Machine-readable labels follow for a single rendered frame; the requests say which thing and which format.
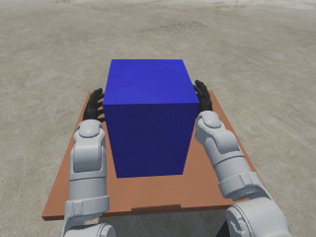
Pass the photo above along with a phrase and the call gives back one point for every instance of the robot right hand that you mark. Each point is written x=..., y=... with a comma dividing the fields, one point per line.
x=205, y=103

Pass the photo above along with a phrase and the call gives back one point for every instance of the robot right forearm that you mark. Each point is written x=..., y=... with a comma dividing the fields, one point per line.
x=236, y=179

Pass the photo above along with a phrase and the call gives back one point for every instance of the robot left forearm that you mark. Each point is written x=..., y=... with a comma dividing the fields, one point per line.
x=87, y=197

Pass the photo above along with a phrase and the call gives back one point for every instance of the table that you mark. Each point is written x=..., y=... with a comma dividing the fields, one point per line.
x=196, y=190

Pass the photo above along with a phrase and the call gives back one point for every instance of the robot right upper arm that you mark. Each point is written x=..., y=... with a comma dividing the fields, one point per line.
x=256, y=217

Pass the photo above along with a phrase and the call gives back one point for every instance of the robot left hand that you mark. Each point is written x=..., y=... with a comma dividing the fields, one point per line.
x=91, y=111

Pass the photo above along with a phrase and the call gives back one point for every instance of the robot left upper arm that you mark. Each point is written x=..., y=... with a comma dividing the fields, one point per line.
x=91, y=230

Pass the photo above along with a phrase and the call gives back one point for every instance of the carton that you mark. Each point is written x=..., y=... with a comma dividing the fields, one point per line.
x=150, y=108

